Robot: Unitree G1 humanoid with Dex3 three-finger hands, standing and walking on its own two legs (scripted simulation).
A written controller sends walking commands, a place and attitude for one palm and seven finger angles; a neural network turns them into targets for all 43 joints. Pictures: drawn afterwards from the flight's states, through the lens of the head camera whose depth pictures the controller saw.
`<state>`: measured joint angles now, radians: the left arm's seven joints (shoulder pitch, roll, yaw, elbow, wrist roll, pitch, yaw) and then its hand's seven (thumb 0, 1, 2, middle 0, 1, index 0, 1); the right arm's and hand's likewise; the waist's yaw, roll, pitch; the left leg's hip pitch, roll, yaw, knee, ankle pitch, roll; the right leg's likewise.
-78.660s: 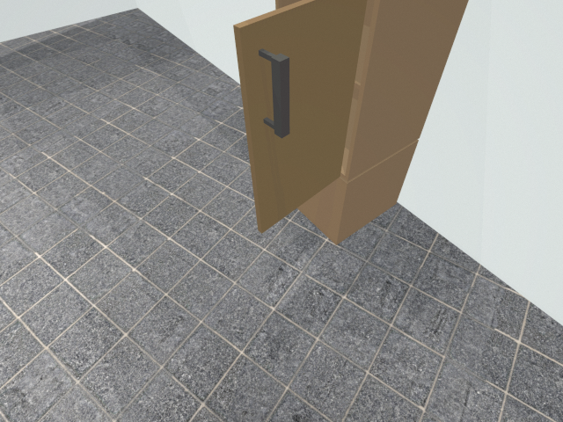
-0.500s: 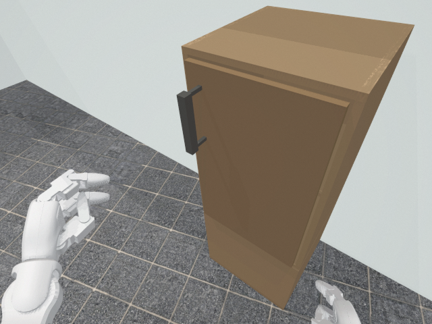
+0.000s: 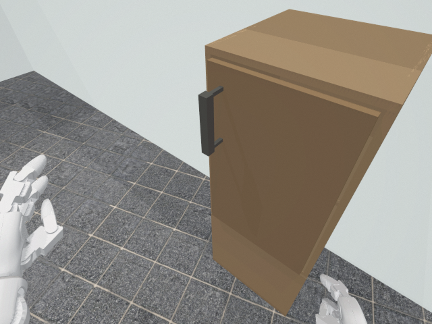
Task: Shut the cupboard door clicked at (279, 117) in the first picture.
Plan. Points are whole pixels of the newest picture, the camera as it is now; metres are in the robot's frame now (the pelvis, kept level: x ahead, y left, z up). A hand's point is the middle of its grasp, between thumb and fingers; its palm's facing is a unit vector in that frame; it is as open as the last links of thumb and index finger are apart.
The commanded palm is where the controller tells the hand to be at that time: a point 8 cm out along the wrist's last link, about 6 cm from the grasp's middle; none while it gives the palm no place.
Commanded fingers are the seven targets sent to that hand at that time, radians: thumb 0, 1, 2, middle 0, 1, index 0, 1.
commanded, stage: draw the hand back to the body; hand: left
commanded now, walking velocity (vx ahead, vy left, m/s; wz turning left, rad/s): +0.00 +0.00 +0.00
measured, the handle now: (213, 121) +0.54 +0.08 +0.11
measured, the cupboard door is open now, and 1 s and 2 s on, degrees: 0 0 0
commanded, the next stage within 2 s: step back with the hand held close in 0.06 s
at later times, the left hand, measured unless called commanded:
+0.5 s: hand (63, 237) +0.18 +0.25 +0.15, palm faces +0.33 -0.83 -0.45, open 7.4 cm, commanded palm +0.13 +0.30 +0.17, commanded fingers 0.00 0.90 0.90 -0.20 -0.30 -0.20 -0.30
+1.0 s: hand (29, 299) +0.10 +0.24 +0.15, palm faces +0.37 -0.82 -0.44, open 7.4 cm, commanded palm +0.04 +0.29 +0.17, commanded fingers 0.00 0.90 0.90 -0.20 -0.30 -0.20 -0.30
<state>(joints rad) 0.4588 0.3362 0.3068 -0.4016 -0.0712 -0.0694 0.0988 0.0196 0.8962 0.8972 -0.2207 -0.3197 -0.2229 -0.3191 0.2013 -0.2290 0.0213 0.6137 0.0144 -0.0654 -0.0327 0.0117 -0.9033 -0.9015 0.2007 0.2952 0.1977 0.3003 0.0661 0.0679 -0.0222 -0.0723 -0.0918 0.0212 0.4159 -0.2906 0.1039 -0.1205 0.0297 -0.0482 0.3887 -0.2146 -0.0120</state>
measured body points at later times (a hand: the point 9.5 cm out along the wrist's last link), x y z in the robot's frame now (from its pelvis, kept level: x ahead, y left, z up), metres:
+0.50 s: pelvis -0.03 +0.01 -0.01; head -0.03 +0.00 +0.44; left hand +0.16 +0.29 +0.17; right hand +0.13 -0.26 -0.09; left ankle -0.04 +0.04 -0.74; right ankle +0.00 -0.12 -0.74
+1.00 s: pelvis -0.10 -0.01 -0.02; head -0.10 +0.02 +0.43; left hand +0.08 +0.28 +0.17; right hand +0.05 -0.26 -0.09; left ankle -0.04 +0.04 -0.74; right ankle -0.05 -0.13 -0.74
